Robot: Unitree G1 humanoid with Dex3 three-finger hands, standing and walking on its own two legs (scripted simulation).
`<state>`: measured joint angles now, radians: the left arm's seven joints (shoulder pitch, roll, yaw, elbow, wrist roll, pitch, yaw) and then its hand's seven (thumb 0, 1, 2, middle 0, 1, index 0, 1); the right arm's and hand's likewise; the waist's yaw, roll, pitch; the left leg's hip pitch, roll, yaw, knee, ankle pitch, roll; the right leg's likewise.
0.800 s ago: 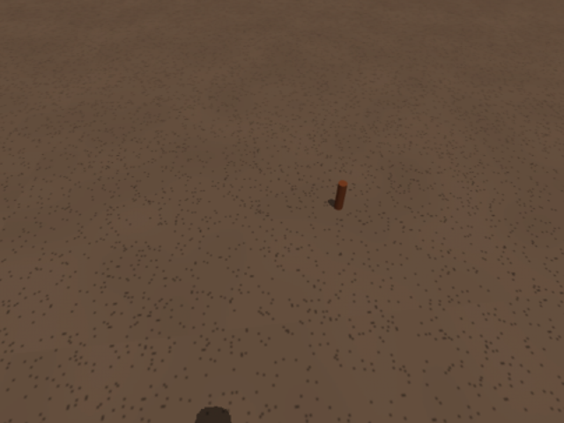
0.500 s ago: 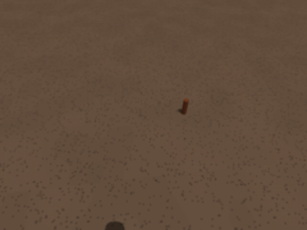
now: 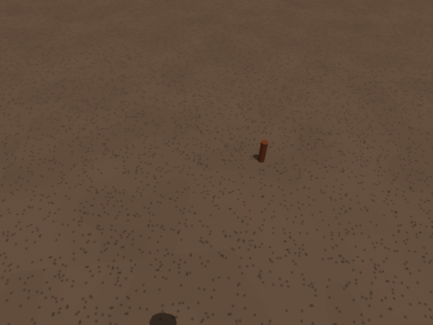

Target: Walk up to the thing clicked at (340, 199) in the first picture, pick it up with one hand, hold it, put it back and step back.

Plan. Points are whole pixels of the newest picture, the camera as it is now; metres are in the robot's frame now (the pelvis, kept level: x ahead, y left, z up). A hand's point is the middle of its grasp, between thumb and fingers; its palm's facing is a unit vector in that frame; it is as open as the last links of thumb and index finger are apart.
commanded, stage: stand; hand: left
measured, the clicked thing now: (262, 151) +1.21 -0.29 -0.70
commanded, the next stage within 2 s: walk up in 0.32 s
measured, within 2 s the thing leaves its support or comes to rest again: neither
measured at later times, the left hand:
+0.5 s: hand out of the picture +0.10 +0.25 -0.15, palm faces -0.13 -0.93 -0.35, open 7.4 cm
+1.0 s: hand (164, 278) +0.27 +0.12 -0.15, palm faces -0.25 -0.91 -0.34, open 7.4 cm
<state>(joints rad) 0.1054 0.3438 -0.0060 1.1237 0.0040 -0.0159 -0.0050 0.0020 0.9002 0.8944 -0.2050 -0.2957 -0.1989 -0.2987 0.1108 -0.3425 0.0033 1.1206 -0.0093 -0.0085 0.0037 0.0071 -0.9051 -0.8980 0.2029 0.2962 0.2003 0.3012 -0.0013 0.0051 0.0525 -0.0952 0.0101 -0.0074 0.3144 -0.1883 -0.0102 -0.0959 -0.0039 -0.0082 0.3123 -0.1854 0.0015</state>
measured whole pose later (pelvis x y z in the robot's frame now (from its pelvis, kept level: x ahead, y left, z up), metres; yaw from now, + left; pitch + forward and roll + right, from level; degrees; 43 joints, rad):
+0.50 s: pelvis +0.02 -0.02 -0.01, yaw -5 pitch -2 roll +1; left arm 0.20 0.42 0.07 1.02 0.03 0.02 -0.10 0.00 0.90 0.89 -0.20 -0.30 -0.20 -0.30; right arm 0.22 -0.38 -0.07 1.00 -0.04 -0.07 0.02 0.01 -0.90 -0.90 0.21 0.30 0.20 0.30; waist -0.02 -0.02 0.04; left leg -0.06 0.04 0.08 0.35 -0.26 0.00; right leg -0.40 -0.05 0.03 0.84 -0.38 -0.01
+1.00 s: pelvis +0.19 -0.13 -0.01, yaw -16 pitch -2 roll -1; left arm 0.37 0.38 0.05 0.89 0.01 -0.06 -0.07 0.00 0.90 0.89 -0.21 -0.30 -0.20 -0.30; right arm 0.24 -0.42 -0.07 0.90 -0.03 -0.03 0.08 0.01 -0.91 -0.90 0.20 0.30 0.20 0.30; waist 0.04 0.04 0.07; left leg -0.47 0.10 0.01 0.75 -0.29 0.00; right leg -0.13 0.04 0.02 0.47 -0.31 -0.03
